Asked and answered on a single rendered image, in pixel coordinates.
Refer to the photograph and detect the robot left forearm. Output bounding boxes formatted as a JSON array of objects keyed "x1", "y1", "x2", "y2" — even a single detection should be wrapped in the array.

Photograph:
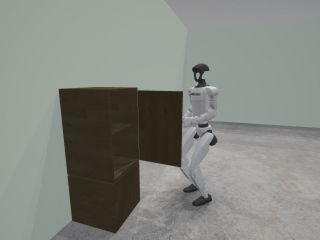
[{"x1": 189, "y1": 110, "x2": 217, "y2": 124}]

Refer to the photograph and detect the right robot foot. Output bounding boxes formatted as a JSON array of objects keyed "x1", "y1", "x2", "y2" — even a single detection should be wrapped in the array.
[{"x1": 183, "y1": 184, "x2": 198, "y2": 193}]

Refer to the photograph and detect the robot right forearm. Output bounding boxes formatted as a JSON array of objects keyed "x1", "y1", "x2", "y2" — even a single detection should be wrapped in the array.
[{"x1": 182, "y1": 109, "x2": 193, "y2": 124}]

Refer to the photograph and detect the robot right upper arm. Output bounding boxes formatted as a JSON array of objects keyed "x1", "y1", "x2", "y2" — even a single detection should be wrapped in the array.
[{"x1": 187, "y1": 87, "x2": 194, "y2": 112}]

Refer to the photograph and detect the robot left upper arm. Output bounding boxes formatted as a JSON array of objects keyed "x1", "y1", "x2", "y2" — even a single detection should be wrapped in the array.
[{"x1": 206, "y1": 86, "x2": 219, "y2": 114}]

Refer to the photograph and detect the robot left shin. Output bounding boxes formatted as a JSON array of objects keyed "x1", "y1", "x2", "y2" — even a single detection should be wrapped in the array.
[{"x1": 189, "y1": 167, "x2": 208, "y2": 198}]

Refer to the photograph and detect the robot left hand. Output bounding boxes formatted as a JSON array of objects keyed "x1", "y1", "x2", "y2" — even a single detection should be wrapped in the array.
[{"x1": 182, "y1": 117, "x2": 192, "y2": 129}]

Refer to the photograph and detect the cupboard door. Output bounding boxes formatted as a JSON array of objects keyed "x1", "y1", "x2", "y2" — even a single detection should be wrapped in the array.
[{"x1": 137, "y1": 90, "x2": 183, "y2": 167}]

